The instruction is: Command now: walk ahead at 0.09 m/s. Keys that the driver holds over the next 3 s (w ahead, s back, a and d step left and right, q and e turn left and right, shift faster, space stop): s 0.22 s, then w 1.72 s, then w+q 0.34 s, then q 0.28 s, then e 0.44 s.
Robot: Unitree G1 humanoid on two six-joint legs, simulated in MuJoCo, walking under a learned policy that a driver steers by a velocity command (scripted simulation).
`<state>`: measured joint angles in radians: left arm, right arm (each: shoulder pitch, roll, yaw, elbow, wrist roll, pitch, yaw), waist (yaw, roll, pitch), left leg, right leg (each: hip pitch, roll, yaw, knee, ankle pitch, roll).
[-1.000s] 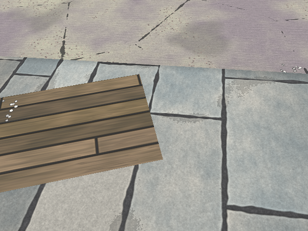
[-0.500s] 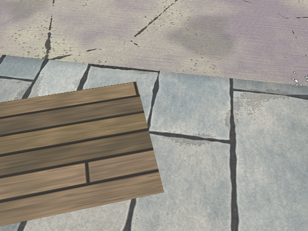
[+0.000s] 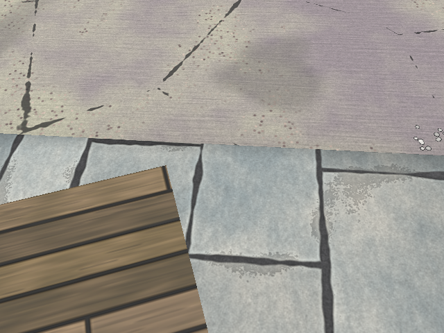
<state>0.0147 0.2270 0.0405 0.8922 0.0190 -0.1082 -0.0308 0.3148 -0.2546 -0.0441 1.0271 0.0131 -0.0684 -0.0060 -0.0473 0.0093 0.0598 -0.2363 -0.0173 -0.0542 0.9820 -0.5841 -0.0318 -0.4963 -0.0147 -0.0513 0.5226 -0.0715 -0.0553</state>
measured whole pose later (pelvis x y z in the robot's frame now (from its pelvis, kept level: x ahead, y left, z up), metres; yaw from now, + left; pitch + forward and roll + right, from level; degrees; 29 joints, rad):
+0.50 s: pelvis +0.05 +0.02 +0.02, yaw +1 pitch +1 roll -3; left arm 0.11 0.27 0.08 0.96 -0.02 -0.02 0.02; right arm 0.39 -0.22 -0.06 1.04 -0.01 -0.04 -0.03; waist -0.05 -0.02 -0.06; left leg -0.17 0.03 0.01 0.43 -0.29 0.03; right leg -0.55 0.01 -0.01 0.87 -0.26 -0.03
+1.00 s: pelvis +0.23 -0.06 +0.02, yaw +0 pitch +2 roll -1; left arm 0.19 0.23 0.06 0.97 0.00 -0.09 -0.03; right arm 0.30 -0.25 -0.08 0.98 0.03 -0.10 -0.02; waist 0.00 0.03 0.01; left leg -0.49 0.10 -0.01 1.17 -0.30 0.05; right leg -0.24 0.03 -0.07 0.39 -0.19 -0.05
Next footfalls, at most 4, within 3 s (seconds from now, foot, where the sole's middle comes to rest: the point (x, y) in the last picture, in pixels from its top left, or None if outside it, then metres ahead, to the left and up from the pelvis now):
0.38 left None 0.05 0.13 -0.76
0.84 right None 0.29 -0.15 -0.76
1.38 left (199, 259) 0.66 0.09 -0.76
1.92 right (259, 172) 0.97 -0.13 -0.76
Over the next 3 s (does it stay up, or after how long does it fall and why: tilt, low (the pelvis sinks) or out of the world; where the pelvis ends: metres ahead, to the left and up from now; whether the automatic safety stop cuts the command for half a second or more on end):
stays up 1.31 0.01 -0.15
